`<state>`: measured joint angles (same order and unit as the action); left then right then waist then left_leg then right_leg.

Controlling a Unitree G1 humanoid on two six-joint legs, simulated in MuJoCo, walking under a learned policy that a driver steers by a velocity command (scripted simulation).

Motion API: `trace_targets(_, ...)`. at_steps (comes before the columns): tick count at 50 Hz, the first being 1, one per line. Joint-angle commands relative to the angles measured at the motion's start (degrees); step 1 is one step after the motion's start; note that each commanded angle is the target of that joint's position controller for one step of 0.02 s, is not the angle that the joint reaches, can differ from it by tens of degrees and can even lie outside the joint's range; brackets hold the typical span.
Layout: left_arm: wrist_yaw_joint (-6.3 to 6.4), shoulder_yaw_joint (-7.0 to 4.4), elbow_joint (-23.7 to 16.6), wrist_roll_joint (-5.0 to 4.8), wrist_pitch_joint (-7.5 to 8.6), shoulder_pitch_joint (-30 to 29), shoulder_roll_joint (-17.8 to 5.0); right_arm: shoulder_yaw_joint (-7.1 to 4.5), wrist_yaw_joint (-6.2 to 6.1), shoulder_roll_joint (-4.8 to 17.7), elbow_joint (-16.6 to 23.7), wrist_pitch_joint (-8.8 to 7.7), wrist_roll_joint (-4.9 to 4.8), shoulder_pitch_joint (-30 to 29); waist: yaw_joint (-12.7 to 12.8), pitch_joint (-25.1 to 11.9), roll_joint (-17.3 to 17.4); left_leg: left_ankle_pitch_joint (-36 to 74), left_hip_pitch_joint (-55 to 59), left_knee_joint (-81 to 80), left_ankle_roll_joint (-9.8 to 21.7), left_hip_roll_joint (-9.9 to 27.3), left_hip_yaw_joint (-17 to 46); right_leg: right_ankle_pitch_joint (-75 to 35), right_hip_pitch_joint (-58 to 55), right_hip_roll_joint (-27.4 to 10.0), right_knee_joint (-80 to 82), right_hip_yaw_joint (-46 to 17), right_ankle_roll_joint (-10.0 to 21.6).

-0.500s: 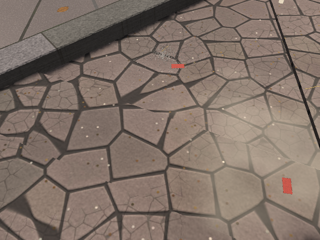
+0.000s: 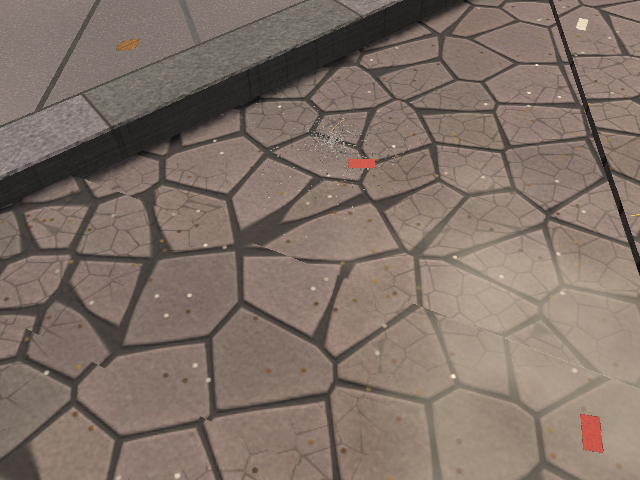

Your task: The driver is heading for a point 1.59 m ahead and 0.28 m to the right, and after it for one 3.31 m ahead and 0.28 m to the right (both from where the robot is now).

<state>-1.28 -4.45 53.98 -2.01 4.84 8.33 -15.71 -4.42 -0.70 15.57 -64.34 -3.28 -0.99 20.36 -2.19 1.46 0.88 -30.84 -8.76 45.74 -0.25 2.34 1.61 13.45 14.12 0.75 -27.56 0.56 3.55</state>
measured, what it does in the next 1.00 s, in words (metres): goes down: left foot, then right foot 0.03 m lower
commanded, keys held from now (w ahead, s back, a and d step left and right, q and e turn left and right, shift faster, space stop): w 1.00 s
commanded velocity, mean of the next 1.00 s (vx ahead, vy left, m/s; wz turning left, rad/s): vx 0.48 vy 0.00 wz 0.00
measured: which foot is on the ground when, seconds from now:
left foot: up 0.00-0.40, down 0.42-1.00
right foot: down 0.00-0.42, up 0.44-0.98, down 1.00-1.00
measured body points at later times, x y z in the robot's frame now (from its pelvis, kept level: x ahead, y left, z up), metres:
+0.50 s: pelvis +0.26 +0.04 -0.01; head +0.29 +0.05 +0.43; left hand +0.24 +0.31 -0.16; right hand +0.43 -0.22 -0.12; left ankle +0.36 +0.13 -0.74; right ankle +0.08 -0.10 -0.65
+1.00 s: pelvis +0.54 -0.02 -0.03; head +0.57 -0.04 +0.42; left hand +0.75 +0.21 -0.12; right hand +0.48 -0.30 -0.18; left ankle +0.36 +0.13 -0.73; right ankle +0.64 -0.13 -0.77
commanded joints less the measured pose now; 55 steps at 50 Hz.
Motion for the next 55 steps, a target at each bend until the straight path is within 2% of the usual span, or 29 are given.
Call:
trace_targets(1,-0.03,-1.98,3.54,1.04,0.39,17.88,-10.31,-0.01,0.18,3.91,8.38,-3.45,-2.77,-8.03,7.25,-1.78,-11.27,-1.46,-40.34,28.77,2.76,-0.23,2.28,11.90,-28.10,-23.93,15.55,-40.40,15.68)
trace_targets(2,-0.08,-0.92,1.66,1.35,1.04,13.07,-6.74,-0.04,0.32,5.02,9.03,-4.09,-3.05,-10.18,6.44,1.74,-7.88,3.74,-41.98,30.16,4.11,2.16,2.65,9.14,-24.75,-21.18,15.58,-34.19,13.45)
trace_targets(4,-0.35,0.23,-0.65,2.00,1.35,7.90,-5.04,-0.50,0.14,5.03,8.32,-4.08,-1.13,-8.91,3.59,2.37,-4.31,12.04,-38.02,24.15,4.22,5.49,2.21,-2.61,-17.71,-16.71,16.33,-23.52,10.15)
trace_targets(5,-0.14,0.78,-0.47,1.97,1.19,7.70,-3.87,-0.66,0.38,4.61,8.45,-3.83,-0.52,-9.03,2.94,2.34,-4.88,14.74,-35.57,20.78,3.58,6.31,2.14,-9.08,-15.27,-15.41,16.79,-19.66,8.95)
trace_targets(8,1.21,0.45,1.04,1.98,0.63,11.42,-6.09,-0.10,0.58,2.14,10.64,-3.21,0.47,-12.38,3.33,3.31,-4.39,21.39,-33.30,8.75,0.29,5.51,-0.43,-18.54,-11.32,-12.94,18.71,-12.58,8.94)
trace_targets(11,2.17,0.16,1.09,1.99,0.28,11.93,-7.51,1.19,1.08,0.06,13.94,-3.33,0.35,-20.13,4.90,4.97,-4.80,31.46,-25.48,-7.99,-0.47,2.30,-3.17,-16.40,-4.83,-10.09,20.95,-7.65,7.91)
trace_targets(16,2.28,-0.36,3.42,0.55,0.12,15.77,-7.02,1.17,2.15,2.59,17.31,-3.21,-0.39,-24.97,4.75,6.34,-4.07,35.50,-23.58,-16.72,2.38,1.13,-1.27,-16.81,-12.02,-13.72,20.79,-7.20,6.79)
trace_targets(18,2.28,-0.85,3.36,0.87,-0.47,15.14,-7.86,0.37,2.42,4.49,17.30,-3.38,-0.52,-22.31,2.47,3.10,-4.77,31.81,-19.29,-16.88,3.97,-0.17,-1.74,-27.29,-16.63,-14.82,15.77,-6.56,5.69)
trace_targets(20,2.11,-0.62,2.72,1.59,-1.36,13.97,-7.38,-1.82,2.03,8.35,13.97,-3.05,-0.62,-9.80,-4.03,-5.41,-5.44,27.71,-2.75,-16.01,6.62,-3.34,-4.28,-42.63,-15.69,-11.40,-0.87,-3.70,3.47)
trace_targets(21,2.04,0.38,1.55,2.42,-1.60,14.50,-5.48,-2.84,1.66,11.75,12.12,-2.90,-0.01,-0.11,-7.28,-12.87,-1.45,24.10,13.07,-15.12,10.15,4.73,4.88,-30.80,-5.47,-8.28,-17.36,-1.89,1.85)
trace_targets(22,1.30,2.70,1.40,1.95,-0.54,22.62,2.94,-3.76,2.07,15.81,10.24,-2.76,0.59,5.98,-3.59,-22.00,14.01,8.13,32.50,-21.81,20.41,18.72,33.69,4.36,16.66,2.55,-40.41,-1.20,-2.14)
trace_targets(23,1.12,1.90,1.86,0.77,0.90,19.42,-1.69,-1.96,2.45,9.98,10.43,-2.90,0.14,4.79,-4.92,-20.89,11.39,0.76,31.39,-30.03,19.00,18.57,42.76,19.13,23.30,2.20,-46.91,-8.79,-0.75)
trace_targets(24,1.08,0.64,-0.31,-0.77,1.78,13.40,-6.31,-1.10,2.47,7.78,11.52,-3.26,-0.10,-1.59,-3.60,-11.16,9.10,2.55,23.11,-31.25,15.69,17.08,34.04,14.82,27.70,-1.12,-48.32,-7.81,0.55)
trace_targets(25,1.49,0.54,-1.02,-0.79,2.09,10.22,-6.82,-0.57,2.50,6.52,13.10,-3.42,0.37,-7.26,-1.72,-6.75,3.93,9.15,14.14,-32.45,14.23,15.19,26.86,9.20,25.56,-4.31,-46.04,-6.42,0.84)
trace_targets(26,1.88,0.06,-0.98,0.16,1.89,8.93,-6.57,-0.13,2.68,5.15,13.59,-3.54,0.94,-10.45,0.02,-3.50,1.65,16.15,6.46,-33.72,13.52,13.28,20.89,5.63,23.08,-6.56,-42.33,-5.71,0.52)
trace_targets(28,2.13,-0.05,-0.39,0.78,0.44,11.25,-4.17,0.35,2.86,3.80,13.37,-3.69,1.51,-12.15,3.05,-2.79,3.66,20.86,-1.22,-36.65,12.70,10.31,14.35,2.69,16.32,-8.98,-37.20,-5.89,-0.02)
trace_targets(32,2.33,-0.26,-2.66,1.64,-0.59,5.78,-3.41,-0.45,1.53,7.24,11.58,-3.97,1.20,-8.22,2.68,-0.31,1.78,24.73,-3.44,-40.77,14.69,10.06,9.55,-5.51,19.84,-9.92,-26.60,-4.66,-2.72)
trace_targets(34,2.09,-0.72,-3.72,1.66,-0.09,2.31,-4.01,-0.42,0.79,7.36,10.59,-3.90,0.84,-6.12,1.98,0.61,1.55,27.06,-1.14,-40.53,13.81,9.20,7.40,-14.05,22.90,-9.73,-19.72,-5.08,-3.54)
trace_targets(37,1.40,-0.12,-5.03,1.60,0.56,-2.82,-2.34,-0.36,0.16,7.48,9.68,-3.43,0.19,-3.87,0.37,1.35,2.07,27.15,-1.32,-39.25,11.97,7.01,3.05,-23.83,20.19,-7.89,-8.65,-3.43,-3.73)
trace_targets(44,-1.14,0.89,-9.25,0.96,0.77,-12.47,-3.07,-0.90,-0.68,8.39,7.20,-1.87,-0.24,2.03,-2.30,4.14,1.03,24.82,8.21,-31.35,11.09,11.73,4.24,-20.54,23.53,-7.30,0.39,-4.89,-2.01)
trace_targets(47,-1.74,0.73,-9.22,0.69,1.02,-10.56,-4.47,-1.44,-0.64,9.66,7.27,-0.80,-0.08,2.50,-0.92,3.01,1.45,31.92,10.21,-25.29,9.77,13.05,5.40,-11.74,18.87,-6.01,0.84,-3.26,-0.49)
trace_targets(48,-1.67,0.15,-8.10,0.58,1.20,-6.37,-5.54,-1.49,-0.43,9.94,7.50,-0.42,-0.23,1.64,1.53,0.75,1.37,39.22,9.98,-19.87,8.94,11.91,4.46,-9.73,12.61,-4.62,1.96,-1.71,0.52)
trace_targets(49,-1.45,-1.20,-5.20,0.70,1.34,2.48,-7.90,-1.06,-0.13,9.01,7.86,-0.11,-0.09,1.14,5.64,-4.72,0.11,45.49,7.53,-9.70,7.55,8.67,2.16,-10.68,0.47,-2.57,2.43,0.67,2.09)
trace_targets(50,-0.98,-2.48,-2.53,1.53,1.36,13.22,-11.95,0.02,0.16,6.46,9.10,-0.31,0.80,1.67,9.05,-13.33,-4.17,35.82,-3.84,6.84,5.73,5.07,-0.57,-13.62,-17.90,-9.97,-1.94,-6.70,5.29)
trace_targets(51,-0.85,-2.93,-1.60,1.59,0.78,16.09,-16.08,1.94,0.83,-0.53,9.02,-1.86,1.86,9.19,4.86,-19.02,-18.99,-1.72,-25.60,26.31,1.61,-4.78,-2.47,-17.95,-37.01,-21.29,-2.56,-27.97,12.79)
trace_targets(52,-1.16,-2.42,-0.29,0.67,0.37,20.54,-12.98,1.66,0.83,2.69,9.21,-3.57,-0.94,8.10,8.07,-23.32,-17.78,-5.31,-34.60,33.48,1.54,-5.37,4.30,-5.44,-40.54,-24.67,6.63,-41.89,16.67)
trace_targets(53,-0.94,-1.52,-0.92,0.66,0.57,16.87,-9.81,0.68,0.55,6.89,10.98,-4.45,-2.48,0.47,8.60,-14.32,-11.17,-1.37,-39.43,34.88,2.39,-1.59,4.16,-4.54,-34.77,-22.35,8.25,-35.65,13.92)
trace_targets(54,-0.70,-0.90,-2.53,1.19,0.72,11.13,-7.94,0.55,0.15,7.64,12.42,-4.58,-2.20,-4.21,7.38,-8.72,-6.89,4.50,-38.87,32.50,2.58,1.14,2.23,-9.88,-26.22,-19.92,9.33,-28.20,11.72)
trace_targets(55,-0.77,-0.31,-3.63,2.09,0.86,6.92,-6.55,0.24,-0.22,7.34,12.36,-4.14,-1.04,-5.62,5.44,-5.39,-4.21,8.34,-36.15,29.64,2.27,3.15,1.60,-16.05,-18.45,-18.03,10.35,-23.29,10.71)
Velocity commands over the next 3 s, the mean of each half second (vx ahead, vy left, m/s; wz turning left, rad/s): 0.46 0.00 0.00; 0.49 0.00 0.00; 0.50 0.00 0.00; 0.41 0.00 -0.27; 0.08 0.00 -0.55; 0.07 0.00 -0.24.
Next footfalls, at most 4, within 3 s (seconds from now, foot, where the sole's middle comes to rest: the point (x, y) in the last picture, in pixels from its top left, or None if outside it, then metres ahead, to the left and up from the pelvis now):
0.42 left None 0.40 0.13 -0.77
1.00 right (395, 400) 0.68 -0.14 -0.81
1.52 left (309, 285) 1.02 0.05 -0.81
2.02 right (396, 227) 1.23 -0.21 -0.84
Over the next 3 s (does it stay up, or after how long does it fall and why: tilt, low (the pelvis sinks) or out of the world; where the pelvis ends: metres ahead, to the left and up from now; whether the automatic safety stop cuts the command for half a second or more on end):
stays up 1.23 -0.10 -0.06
